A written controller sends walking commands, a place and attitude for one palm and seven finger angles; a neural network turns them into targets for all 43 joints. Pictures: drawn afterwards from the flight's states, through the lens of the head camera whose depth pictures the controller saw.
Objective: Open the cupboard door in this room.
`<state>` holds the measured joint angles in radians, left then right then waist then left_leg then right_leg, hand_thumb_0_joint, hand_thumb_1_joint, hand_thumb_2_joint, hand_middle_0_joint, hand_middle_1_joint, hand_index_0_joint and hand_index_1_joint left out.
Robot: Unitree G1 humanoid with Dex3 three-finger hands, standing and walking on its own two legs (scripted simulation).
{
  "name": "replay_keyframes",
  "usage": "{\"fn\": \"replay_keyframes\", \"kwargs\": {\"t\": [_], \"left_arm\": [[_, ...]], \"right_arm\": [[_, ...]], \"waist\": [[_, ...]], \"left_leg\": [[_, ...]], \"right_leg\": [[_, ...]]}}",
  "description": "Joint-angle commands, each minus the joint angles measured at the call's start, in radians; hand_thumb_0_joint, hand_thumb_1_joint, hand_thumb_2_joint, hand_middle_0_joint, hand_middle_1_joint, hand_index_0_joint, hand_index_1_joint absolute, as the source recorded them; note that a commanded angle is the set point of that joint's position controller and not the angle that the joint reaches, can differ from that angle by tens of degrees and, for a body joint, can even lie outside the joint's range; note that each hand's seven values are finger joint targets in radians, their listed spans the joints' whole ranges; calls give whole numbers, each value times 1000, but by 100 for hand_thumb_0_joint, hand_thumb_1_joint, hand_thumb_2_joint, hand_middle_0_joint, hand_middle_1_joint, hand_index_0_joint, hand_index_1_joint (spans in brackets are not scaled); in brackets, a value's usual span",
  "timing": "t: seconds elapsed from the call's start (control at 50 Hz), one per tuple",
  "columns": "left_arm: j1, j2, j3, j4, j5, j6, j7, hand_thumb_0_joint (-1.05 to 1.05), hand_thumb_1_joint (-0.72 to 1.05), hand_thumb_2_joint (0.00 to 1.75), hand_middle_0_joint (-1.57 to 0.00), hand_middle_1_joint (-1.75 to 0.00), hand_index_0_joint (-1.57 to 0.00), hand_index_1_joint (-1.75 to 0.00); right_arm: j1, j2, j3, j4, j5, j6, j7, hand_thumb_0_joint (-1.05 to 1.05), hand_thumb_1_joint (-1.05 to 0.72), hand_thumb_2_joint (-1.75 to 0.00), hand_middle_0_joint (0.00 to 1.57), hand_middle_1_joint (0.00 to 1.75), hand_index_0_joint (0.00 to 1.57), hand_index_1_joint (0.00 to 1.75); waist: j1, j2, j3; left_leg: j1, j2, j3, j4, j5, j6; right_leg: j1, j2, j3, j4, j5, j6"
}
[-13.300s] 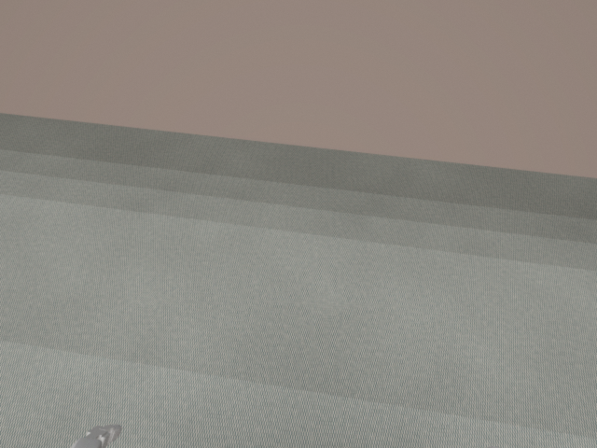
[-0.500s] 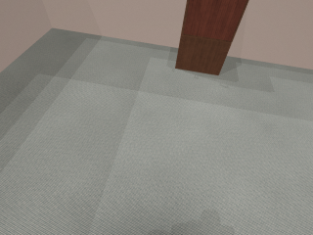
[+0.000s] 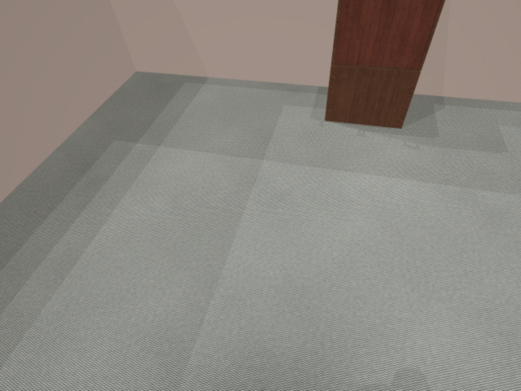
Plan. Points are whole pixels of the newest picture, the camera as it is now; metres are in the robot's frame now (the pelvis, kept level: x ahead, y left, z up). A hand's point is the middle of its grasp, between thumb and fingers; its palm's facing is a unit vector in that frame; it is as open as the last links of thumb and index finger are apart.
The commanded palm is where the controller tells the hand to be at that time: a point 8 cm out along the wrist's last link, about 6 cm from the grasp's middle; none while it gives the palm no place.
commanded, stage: stand and wait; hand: left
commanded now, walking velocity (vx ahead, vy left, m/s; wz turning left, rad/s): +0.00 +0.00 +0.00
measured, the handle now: out of the picture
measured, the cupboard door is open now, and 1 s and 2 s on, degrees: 0 0 0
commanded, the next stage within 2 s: turn or walk to find it in 0.32 s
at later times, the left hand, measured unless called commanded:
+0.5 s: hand out of the picture -0.04 +0.17 -0.18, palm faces +0.10 -0.98 -0.16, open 7.4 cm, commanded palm none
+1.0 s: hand out of the picture -0.03 +0.20 -0.17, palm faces +0.13 -0.97 -0.23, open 7.4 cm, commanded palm none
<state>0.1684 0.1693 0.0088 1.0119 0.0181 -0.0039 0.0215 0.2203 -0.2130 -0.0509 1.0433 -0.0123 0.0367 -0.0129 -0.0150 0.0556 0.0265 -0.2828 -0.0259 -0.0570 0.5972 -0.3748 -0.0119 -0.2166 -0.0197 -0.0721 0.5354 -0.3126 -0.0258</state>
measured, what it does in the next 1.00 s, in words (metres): steps on the spot: left foot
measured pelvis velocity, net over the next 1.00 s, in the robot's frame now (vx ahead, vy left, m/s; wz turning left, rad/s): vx -0.03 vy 0.02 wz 0.09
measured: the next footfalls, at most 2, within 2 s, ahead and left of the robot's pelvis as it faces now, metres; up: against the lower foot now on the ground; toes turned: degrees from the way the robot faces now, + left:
left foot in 0.30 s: -0.02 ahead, +0.15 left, +0.00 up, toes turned +18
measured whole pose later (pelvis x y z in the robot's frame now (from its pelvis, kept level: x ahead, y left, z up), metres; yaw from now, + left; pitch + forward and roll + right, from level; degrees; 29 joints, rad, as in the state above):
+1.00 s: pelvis -0.03 +0.02 +0.00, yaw +5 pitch +0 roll +0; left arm 0.24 0.17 0.03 1.09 0.01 0.01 0.03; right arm 0.28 -0.14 -0.02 1.11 -0.01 0.03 -0.01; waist 0.01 0.02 0.05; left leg -0.25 -0.01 -0.03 0.52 -0.26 0.00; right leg -0.25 -0.06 -0.15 0.52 -0.26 0.00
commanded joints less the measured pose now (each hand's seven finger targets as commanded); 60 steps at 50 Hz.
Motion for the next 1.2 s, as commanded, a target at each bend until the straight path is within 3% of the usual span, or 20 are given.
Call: {"fn": "replay_keyframes", "kwargs": {"t": [0.0,0.04,0.08,0.16,0.2,0.26,0.3,0.32,0.38,0.5,0.7,0.9,0.96,1.02,1.06,1.1,1.12,1.14,1.16,1.18], "left_arm": [[42,168,40,-32,-1,-14,15,0,90,90,-20,-30,-20,-30],[49,147,31,-25,-3,-18,11,0,90,90,-20,-30,-20,-30],[70,141,29,-10,-4,-21,10,0,90,90,-20,-30,-20,-30],[125,146,34,23,1,-22,13,0,90,90,-20,-30,-20,-30],[130,145,33,38,0,-20,14,0,90,90,-20,-30,-20,-30],[100,127,27,52,-13,-16,15,0,90,90,-20,-30,-20,-30],[134,85,18,60,-17,-12,12,0,90,90,-20,-30,-20,-30],[132,84,21,64,-12,-8,14,0,90,90,-20,-30,-20,-30],[124,106,26,82,-14,1,13,0,90,90,-20,-30,-20,-30],[139,84,15,102,-9,5,11,0,90,90,-20,-30,-20,-30],[153,73,6,110,-9,-3,12,0,90,90,-20,-30,-20,-30],[137,110,44,49,-6,10,17,0,90,90,-20,-30,-20,-30],[122,138,60,23,-4,12,18,0,90,90,-20,-30,-20,-30],[94,168,70,-9,0,14,19,0,90,90,-20,-30,-20,-30],[57,166,67,-22,2,11,19,0,90,90,-20,-30,-20,-30],[38,141,61,-25,1,16,18,0,90,90,-20,-30,-20,-30],[31,118,53,-26,-1,20,16,0,90,90,-20,-30,-20,-30],[37,90,46,-27,-6,22,15,0,90,90,-20,-30,-20,-30],[38,78,40,-22,-4,23,14,0,90,90,-20,-30,-20,-30],[54,81,36,-13,-2,23,13,0,90,90,-20,-30,-20,-30]], "right_arm": [[2,-64,-17,-45,-6,-4,-8,0,-90,-90,20,30,20,30],[32,-39,-11,-17,0,-5,-5,0,-90,-90,20,30,20,30],[37,-33,-9,-2,2,-5,-4,0,-90,-90,20,30,20,30],[5,-22,0,0,5,-13,-9,0,-90,-90,20,30,20,30],[9,-15,4,12,6,-17,-12,0,-90,-90,20,30,20,30],[84,-22,12,59,6,-37,-17,0,-90,-90,20,30,20,30],[63,-63,12,64,2,-52,-23,0,-90,-90,20,30,20,30],[49,-65,11,63,3,-48,-24,0,-90,-90,20,30,20,30],[23,-55,16,62,5,-39,-23,0,-90,-90,20,30,20,30],[37,-30,22,57,3,-36,-25,0,-90,-90,20,30,20,30],[81,-33,28,63,4,-53,-23,0,-90,-90,20,30,20,30],[67,-62,5,11,-1,-32,-11,0,-90,-90,20,30,20,30],[76,-51,-1,-10,-2,-26,-6,0,-90,-90,20,30,20,30],[92,-35,-10,-26,-6,-16,-3,0,-90,-90,20,30,20,30],[111,-28,-11,-23,-7,-16,-2,0,-90,-90,20,30,20,30],[123,-28,-6,-19,-8,-23,0,0,-90,-90,20,30,20,30],[120,-47,-4,-19,-10,-29,0,0,-90,-90,20,30,20,30],[110,-84,-6,-22,-13,-35,-5,0,-90,-90,20,30,20,30],[89,-107,-10,-25,-11,-40,-12,0,-90,-90,20,30,20,30],[81,-106,-9,-25,-8,-47,-19,0,-90,-90,20,30,20,30]], "waist": [[19,-246,65],[11,-185,46],[15,-186,23],[43,-210,-4],[40,-209,-8],[4,-147,-46],[29,-18,-59],[31,-32,-37],[34,25,13],[29,-4,75],[27,-40,57],[39,-36,32],[35,-112,15],[25,-197,-16],[8,-199,-23],[-3,-94,-9],[-4,10,23],[2,128,29],[10,174,47],[17,158,29]], "left_leg": [[-111,46,-7,242,-100,-4],[-91,49,23,252,-65,-10],[-83,52,41,241,-44,-20],[-47,71,61,106,-54,-28],[6,71,73,11,-11,-27],[186,93,52,-224,236,-14],[222,185,-13,-205,426,25],[182,187,3,-194,383,26],[94,167,-11,-204,356,22],[51,145,-15,-241,192,27],[58,141,-17,-283,185,31],[-87,135,-72,-212,197,49],[-123,92,-28,-115,184,32],[-81,66,42,40,127,13],[-26,70,48,53,98,6],[22,113,-17,-61,196,26],[-19,152,-118,-165,209,48],[-53,224,-266,-290,184,91],[-69,268,-340,-354,202,135],[-38,279,-349,-358,264,167]], "right_leg": [[-17,-301,287,-270,296,-147],[16,-251,199,-233,417,-130],[54,-229,163,-222,477,-113],[101,-242,187,-201,554,-134],[90,-227,184,-191,533,-122],[24,-169,143,-135,384,-50],[-7,-99,95,-127,276,3],[10,-100,88,-156,228,11],[54,-106,59,-131,216,19],[6,-106,69,-183,81,21],[36,-102,68,-193,109,24],[53,-130,26,-96,47,27],[56,-200,58,-123,27,-8],[-4,-303,117,-186,-11,-72],[-53,-310,100,-172,20,-82],[-109,-226,24,-85,-5,-32],[-111,-141,-32,-7,-42,13],[-87,-60,-62,101,-44,48],[-82,-34,-39,187,-92,51],[-96,-44,2,240,-143,44]]}}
